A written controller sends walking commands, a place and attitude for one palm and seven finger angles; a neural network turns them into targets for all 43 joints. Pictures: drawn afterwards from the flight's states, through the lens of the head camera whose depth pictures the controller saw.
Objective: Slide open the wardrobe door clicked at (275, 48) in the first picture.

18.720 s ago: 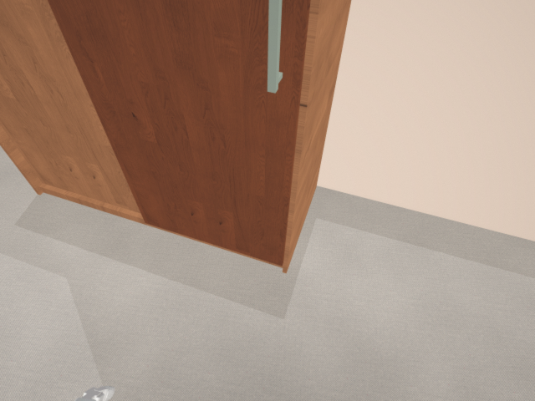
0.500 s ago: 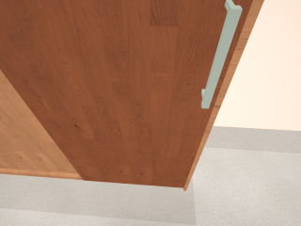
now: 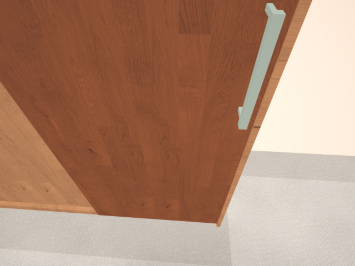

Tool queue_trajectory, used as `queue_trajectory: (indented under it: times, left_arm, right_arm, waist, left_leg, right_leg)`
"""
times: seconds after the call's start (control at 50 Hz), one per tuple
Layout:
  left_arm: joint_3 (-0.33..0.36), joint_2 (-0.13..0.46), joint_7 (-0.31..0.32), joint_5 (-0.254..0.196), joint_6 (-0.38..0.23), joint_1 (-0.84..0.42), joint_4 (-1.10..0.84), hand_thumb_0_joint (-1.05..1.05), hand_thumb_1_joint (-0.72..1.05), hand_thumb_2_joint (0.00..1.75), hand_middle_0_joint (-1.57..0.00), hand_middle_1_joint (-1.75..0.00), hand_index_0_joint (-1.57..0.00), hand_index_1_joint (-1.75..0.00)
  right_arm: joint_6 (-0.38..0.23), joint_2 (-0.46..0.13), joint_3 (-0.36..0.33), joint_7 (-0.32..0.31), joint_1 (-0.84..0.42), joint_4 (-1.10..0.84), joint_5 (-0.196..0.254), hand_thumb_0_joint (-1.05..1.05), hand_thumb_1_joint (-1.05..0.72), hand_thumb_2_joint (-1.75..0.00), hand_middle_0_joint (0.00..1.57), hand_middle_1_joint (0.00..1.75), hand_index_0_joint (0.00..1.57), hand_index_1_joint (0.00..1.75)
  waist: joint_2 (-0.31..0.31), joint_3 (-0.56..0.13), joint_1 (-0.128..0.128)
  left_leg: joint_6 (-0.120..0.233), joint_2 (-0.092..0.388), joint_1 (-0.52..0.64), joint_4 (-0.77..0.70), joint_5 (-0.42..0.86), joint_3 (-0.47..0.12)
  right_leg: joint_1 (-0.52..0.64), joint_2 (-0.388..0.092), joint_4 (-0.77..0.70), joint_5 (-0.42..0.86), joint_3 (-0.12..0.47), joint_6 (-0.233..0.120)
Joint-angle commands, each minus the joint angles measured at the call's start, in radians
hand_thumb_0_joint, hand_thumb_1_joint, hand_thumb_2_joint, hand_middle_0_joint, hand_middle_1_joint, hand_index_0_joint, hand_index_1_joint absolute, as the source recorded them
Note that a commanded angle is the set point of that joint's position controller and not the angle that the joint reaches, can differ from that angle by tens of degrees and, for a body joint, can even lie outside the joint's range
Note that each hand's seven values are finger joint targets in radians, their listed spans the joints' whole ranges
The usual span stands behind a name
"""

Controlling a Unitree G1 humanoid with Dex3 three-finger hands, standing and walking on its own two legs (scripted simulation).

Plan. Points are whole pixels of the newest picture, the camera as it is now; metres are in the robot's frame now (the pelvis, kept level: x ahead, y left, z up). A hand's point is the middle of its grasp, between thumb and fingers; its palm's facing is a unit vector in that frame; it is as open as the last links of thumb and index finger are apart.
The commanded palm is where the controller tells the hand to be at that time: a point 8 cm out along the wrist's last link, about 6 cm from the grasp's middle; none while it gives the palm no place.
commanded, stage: look again from close up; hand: right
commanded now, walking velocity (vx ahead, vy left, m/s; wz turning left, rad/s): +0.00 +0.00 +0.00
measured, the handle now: (254, 76) +0.44 -0.13 +0.23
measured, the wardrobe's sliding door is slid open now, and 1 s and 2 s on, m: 0.00 0.00 0.00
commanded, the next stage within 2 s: raise the hand with hooked fingers in 0.02 s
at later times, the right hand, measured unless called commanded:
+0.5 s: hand (260, 249) +0.17 -0.15 +0.01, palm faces -0.01 +1.00 -0.02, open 8.3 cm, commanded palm +0.13 -0.23 +0.00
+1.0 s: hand (309, 216) +0.20 -0.22 +0.10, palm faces +0.08 +0.99 -0.09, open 11.4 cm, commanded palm +0.16 -0.26 +0.11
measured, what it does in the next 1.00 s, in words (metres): stands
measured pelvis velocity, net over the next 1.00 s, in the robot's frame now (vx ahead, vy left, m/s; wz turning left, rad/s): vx -0.02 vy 0.04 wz -0.04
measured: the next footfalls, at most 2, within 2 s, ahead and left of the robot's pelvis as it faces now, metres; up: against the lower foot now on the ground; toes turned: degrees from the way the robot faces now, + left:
none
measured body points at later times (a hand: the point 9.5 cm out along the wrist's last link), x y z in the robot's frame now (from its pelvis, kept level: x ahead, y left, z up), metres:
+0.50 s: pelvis -0.03 +0.03 -0.05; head -0.02 +0.03 +0.40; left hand +0.19 +0.28 -0.08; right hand +0.16 -0.20 +0.01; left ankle -0.01 +0.12 -0.75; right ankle -0.01 -0.08 -0.75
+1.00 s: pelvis -0.02 +0.04 -0.02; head -0.02 +0.06 +0.43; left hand +0.15 +0.27 -0.10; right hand +0.19 -0.27 +0.11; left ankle -0.01 +0.13 -0.75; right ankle -0.01 -0.08 -0.75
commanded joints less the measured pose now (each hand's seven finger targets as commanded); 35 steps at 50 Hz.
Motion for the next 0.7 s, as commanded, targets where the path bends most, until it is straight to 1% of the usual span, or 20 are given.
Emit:
queue_trajectory:
  times: [0.0,0.08,0.1,0.12,0.14,0.16,0.18,0.2,0.22,0.24,0.3,0.34,0.36,0.4,0.48,0.54,0.56,0.58,0.62,0.68]
  left_arm:
    - [0.022,0.111,0.009,0.000,-0.011,0.058,-0.025,0.00,0.90,0.90,-0.20,-0.30,-0.20,-0.30]
    - [0.021,0.109,0.009,-0.001,-0.011,0.062,-0.024,0.00,0.90,0.90,-0.20,-0.30,-0.20,-0.30]
    - [0.018,0.139,-0.004,-0.007,-0.017,-0.004,-0.094,0.00,0.90,0.90,-0.20,-0.30,-0.20,-0.30]
    - [0.047,0.299,0.036,-0.055,-0.145,0.021,-0.459,0.00,0.90,0.90,-0.20,-0.30,-0.20,-0.30]
    - [0.019,0.220,0.061,-0.052,-0.240,-0.062,-0.417,0.00,0.90,0.90,-0.20,-0.30,-0.20,-0.30]
    - [0.035,0.173,0.047,-0.062,-0.263,-0.054,-0.424,0.00,0.90,0.90,-0.20,-0.30,-0.20,-0.30]
    - [0.037,0.180,0.045,-0.071,-0.272,-0.012,-0.407,0.00,0.90,0.90,-0.20,-0.30,-0.20,-0.30]
    - [0.048,0.226,0.046,-0.068,-0.295,-0.055,-0.463,0.00,0.90,0.90,-0.20,-0.30,-0.20,-0.30]
    - [0.059,0.252,0.044,-0.052,-0.307,-0.062,-0.487,0.00,0.90,0.90,-0.20,-0.30,-0.20,-0.30]
    - [0.062,0.250,0.042,-0.037,-0.311,-0.068,-0.515,0.00,0.90,0.90,-0.20,-0.30,-0.20,-0.30]
    - [0.083,0.238,0.007,-0.026,-0.306,-0.114,-0.589,0.00,0.90,0.90,-0.20,-0.30,-0.20,-0.30]
    - [0.099,0.244,-0.022,-0.026,-0.295,-0.135,-0.642,0.00,0.90,0.90,-0.20,-0.30,-0.20,-0.30]
    - [0.112,0.260,-0.035,-0.031,-0.283,-0.133,-0.674,0.00,0.90,0.90,-0.20,-0.30,-0.20,-0.30]
    - [0.104,0.253,-0.030,-0.047,-0.259,-0.184,-0.767,0.00,0.90,0.90,-0.20,-0.30,-0.20,-0.30]
    - [0.087,0.225,0.010,-0.053,-0.217,-0.170,-0.830,0.00,0.90,0.90,-0.20,-0.30,-0.20,-0.30]
    - [0.073,0.205,0.029,-0.047,-0.229,-0.104,-0.793,0.00,0.90,0.90,-0.20,-0.30,-0.20,-0.30]
    - [0.065,0.214,0.035,-0.042,-0.235,-0.085,-0.772,0.00,0.90,0.90,-0.20,-0.30,-0.20,-0.30]
    - [0.063,0.218,0.041,-0.045,-0.248,-0.090,-0.753,0.00,0.90,0.90,-0.20,-0.30,-0.20,-0.30]
    - [0.052,0.229,0.051,-0.054,-0.270,-0.091,-0.720,0.00,0.90,0.90,-0.20,-0.30,-0.20,-0.30]
    - [0.039,0.246,0.068,-0.070,-0.296,-0.111,-0.692,0.00,0.90,0.90,-0.20,-0.30,-0.20,-0.30]
  right_arm:
    - [-0.008,-0.088,-0.020,-0.001,0.071,-0.020,0.004,0.00,-0.90,-0.90,0.20,0.30,0.20,0.30]
    - [-0.009,-0.087,-0.021,-0.001,0.074,-0.019,0.003,0.00,-0.90,-0.90,0.20,0.30,0.20,0.30]
    - [-0.023,-0.090,-0.007,-0.038,0.096,0.010,-0.010,0.00,-0.90,-0.90,0.20,0.30,0.20,0.30]
    - [-0.219,-0.323,-0.140,-0.029,-0.601,-1.547,0.195,0.00,-0.88,-0.89,0.20,0.32,0.20,0.32]
    - [-0.165,-0.273,-0.127,-0.075,-0.218,-1.357,0.121,0.00,-0.85,-0.88,0.20,0.33,0.20,0.33]
    - [-0.027,-0.067,-0.001,-0.107,0.071,-1.163,0.136,0.00,-0.83,-0.87,0.21,0.34,0.21,0.34]
    - [-0.012,0.040,0.069,-0.088,0.064,-1.192,0.164,0.00,-0.81,-0.86,0.21,0.36,0.21,0.36]
    - [-0.056,-0.001,0.043,-0.073,0.020,-1.258,0.184,0.00,-0.78,-0.85,0.21,0.37,0.21,0.37]
    - [-0.103,-0.068,-0.022,-0.063,0.015,-1.265,0.179,0.00,-0.76,-0.84,0.21,0.39,0.21,0.39]
    - [-0.153,-0.056,-0.040,-0.043,0.038,-1.220,0.181,0.00,-0.74,-0.83,0.21,0.40,0.21,0.40]
    - [-0.341,0.004,-0.094,0.106,0.265,-1.011,0.224,0.00,-0.67,-0.80,0.22,0.45,0.22,0.45]
    - [-0.481,-0.042,-0.170,0.253,0.337,-0.974,0.274,0.00,-0.62,-0.78,0.22,0.48,0.22,0.48]
    - [-0.520,-0.131,-0.265,0.321,0.351,-0.945,0.285,0.00,-0.60,-0.77,0.22,0.50,0.22,0.50]
    - [-0.484,-0.203,-0.313,0.372,0.319,-1.077,0.296,0.00,-0.55,-0.75,0.22,0.53,0.22,0.53]
    - [-0.379,-0.227,-0.345,0.322,0.128,-1.363,0.351,0.00,-0.46,-0.71,0.23,0.58,0.23,0.58]
    - [-0.422,-0.240,-0.334,0.267,-0.008,-1.497,0.331,0.00,-0.39,-0.68,0.24,0.63,0.24,0.63]
    - [-0.444,-0.250,-0.316,0.269,-0.090,-1.515,0.328,0.00,-0.36,-0.67,0.24,0.64,0.24,0.64]
    - [-0.459,-0.256,-0.305,0.284,-0.117,-1.498,0.324,0.00,-0.34,-0.66,0.24,0.66,0.24,0.66]
    - [-0.462,-0.272,-0.304,0.338,-0.127,-1.412,0.337,0.00,-0.29,-0.64,0.24,0.69,0.24,0.69]
    - [-0.383,-0.326,-0.324,0.432,-0.171,-1.314,0.365,0.00,-0.22,-0.61,0.25,0.74,0.25,0.74]
  waist:
    - [-0.009,0.043,0.006]
    - [-0.007,0.044,0.006]
    - [-0.095,0.063,-0.002]
    - [-0.260,-0.438,0.106]
    - [-0.343,-0.445,0.008]
    - [-0.268,-0.250,0.023]
    - [-0.151,-0.123,0.046]
    - [-0.089,-0.053,0.052]
    - [0.006,-0.054,0.070]
    - [0.116,-0.018,0.080]
    - [0.226,-0.009,-0.004]
    - [0.188,-0.061,-0.034]
    - [0.085,-0.100,-0.053]
    - [0.008,-0.198,-0.078]
    - [-0.053,-0.248,-0.037]
    - [-0.091,-0.223,0.023]
    - [-0.060,-0.204,0.055]
    - [-0.088,-0.195,0.063]
    - [-0.069,-0.173,0.071]
    - [-0.101,-0.174,0.059]
  left_leg:
    - [0.036,0.087,-0.037,-0.058,0.110,-0.094]
    - [0.035,0.086,-0.039,-0.059,0.108,-0.093]
    - [0.035,0.116,-0.089,0.000,0.296,-0.107]
    - [0.038,-0.016,-0.004,0.074,0.272,-0.018]
    - [0.059,-0.021,-0.066,0.165,0.043,-0.014]
    - [0.043,-0.015,-0.157,0.198,-0.102,0.021]
    - [0.037,-0.026,-0.190,0.172,-0.085,0.027]
    - [0.035,-0.023,-0.206,0.130,-0.078,0.033]
    - [0.034,-0.027,-0.230,0.103,-0.070,0.037]
    - [0.030,-0.033,-0.290,0.121,-0.109,0.053]
    - [0.036,-0.044,-0.406,0.232,-0.204,0.058]
    - [0.047,-0.035,-0.427,0.310,-0.193,0.030]
    - [0.062,-0.026,-0.390,0.340,-0.127,0.002]
    - [0.055,-0.016,-0.332,0.368,-0.069,-0.022]
    - [0.032,-0.021,-0.325,0.320,-0.103,-0.067]
    - [0.025,-0.020,-0.342,0.282,-0.071,-0.095]
    - [0.021,-0.023,-0.351,0.271,-0.083,-0.104]
    - [0.019,-0.018,-0.357,0.248,-0.098,-0.124]
    - [0.012,-0.010,-0.342,0.212,-0.135,-0.136]
    - [0.002,0.012,-0.273,0.153,-0.133,-0.173]
  right_leg:
    - [-0.032,-0.141,-0.077,0.136,0.135,0.012]
    - [-0.032,-0.143,-0.080,0.137,0.132,0.012]
    - [-0.093,-0.161,0.101,0.346,0.109,0.039]
    - [0.224,-0.041,0.032,0.387,0.150,0.071]
    - [0.226,-0.096,0.009,0.473,0.137,0.081]
    - [0.063,-0.101,-0.021,0.373,0.156,0.108]
    - [-0.011,-0.091,-0.007,0.204,0.151,0.081]
    - [-0.085,-0.077,0.027,0.058,0.167,0.054]
    - [-0.141,-0.058,0.073,-0.019,0.174,0.043]
    - [-0.205,-0.050,0.112,-0.072,0.179,0.041]
    - [-0.366,-0.027,0.243,-0.099,0.132,0.057]
    - [-0.455,-0.008,0.336,-0.099,0.106,0.066]
    - [-0.452,0.002,0.372,-0.060,0.092,0.067]
    - [-0.469,0.016,0.386,-0.036,0.056,0.049]
    - [-0.431,0.004,0.397,-0.048,0.069,0.030]
    - [-0.381,-0.018,0.417,-0.022,0.092,0.021]
    - [-0.381,-0.024,0.426,-0.031,0.105,0.018]
    - [-0.371,-0.025,0.432,-0.040,0.107,0.016]
    - [-0.373,-0.026,0.424,-0.064,0.114,0.016]
    - [-0.348,-0.028,0.398,-0.060,0.119,0.014]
